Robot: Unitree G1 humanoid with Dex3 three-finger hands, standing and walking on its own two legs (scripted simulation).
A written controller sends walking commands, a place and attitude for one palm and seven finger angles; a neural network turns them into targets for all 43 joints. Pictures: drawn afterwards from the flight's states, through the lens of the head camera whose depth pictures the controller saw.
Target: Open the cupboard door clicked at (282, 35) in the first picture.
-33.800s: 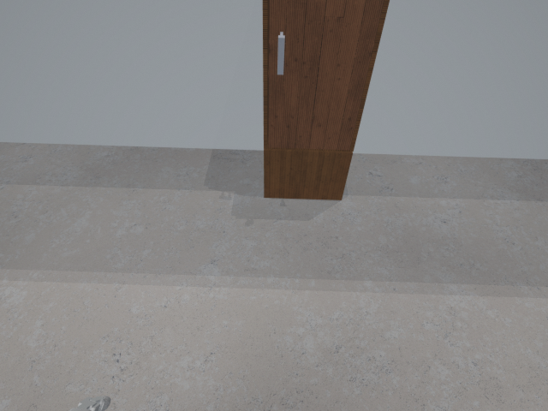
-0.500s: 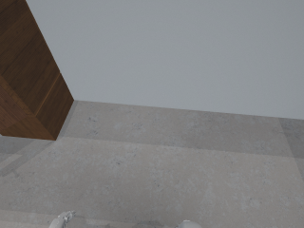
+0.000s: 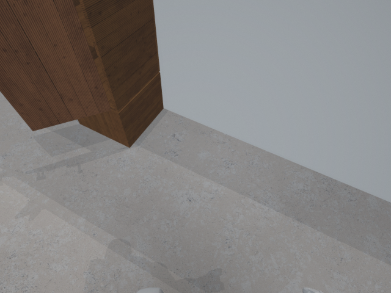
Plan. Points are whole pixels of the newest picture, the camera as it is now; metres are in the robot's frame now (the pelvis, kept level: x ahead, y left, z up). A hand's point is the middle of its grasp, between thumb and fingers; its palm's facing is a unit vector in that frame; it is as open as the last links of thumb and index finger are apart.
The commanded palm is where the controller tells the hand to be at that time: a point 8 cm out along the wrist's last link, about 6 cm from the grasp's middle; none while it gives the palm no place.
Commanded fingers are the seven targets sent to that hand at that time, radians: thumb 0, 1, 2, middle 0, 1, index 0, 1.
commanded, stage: turn to face it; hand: left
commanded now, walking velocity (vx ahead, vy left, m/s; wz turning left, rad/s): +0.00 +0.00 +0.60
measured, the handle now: out of the picture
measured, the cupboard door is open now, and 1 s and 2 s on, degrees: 52 52 52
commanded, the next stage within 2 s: take the last steps up to it in 0.76 s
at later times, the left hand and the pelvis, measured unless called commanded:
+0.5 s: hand out of the picture +0.09 +0.20 -0.14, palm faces +0.25 -0.93 -0.28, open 7.4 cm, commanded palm none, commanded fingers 0.00 0.90 0.90 -0.20 -0.30 -0.20 -0.30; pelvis +0.02 -0.03 +0.00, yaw +15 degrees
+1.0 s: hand out of the picture -0.09 +0.18 -0.18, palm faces +0.52 -0.83 -0.21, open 7.4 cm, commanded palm none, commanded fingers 0.00 0.90 0.90 -0.20 -0.30 -0.20 -0.30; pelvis +0.01 +0.00 +0.00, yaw +28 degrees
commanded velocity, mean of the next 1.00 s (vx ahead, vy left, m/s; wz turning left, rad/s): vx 0.05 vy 0.02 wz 0.41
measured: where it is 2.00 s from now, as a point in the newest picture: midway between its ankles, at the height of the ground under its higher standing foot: (152, 283)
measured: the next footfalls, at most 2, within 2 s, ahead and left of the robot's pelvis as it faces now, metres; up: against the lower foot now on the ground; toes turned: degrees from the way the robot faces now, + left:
right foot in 0.48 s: +0.08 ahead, -0.13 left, +0.00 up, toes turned +15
left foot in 0.90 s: +0.00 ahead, +0.10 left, +0.00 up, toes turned +31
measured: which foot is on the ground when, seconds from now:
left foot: down 0.00-0.48, up 0.50-0.88, down 0.90-1.00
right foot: down 0.00-0.02, up 0.04-0.46, down 0.48-0.90, up 0.92-1.00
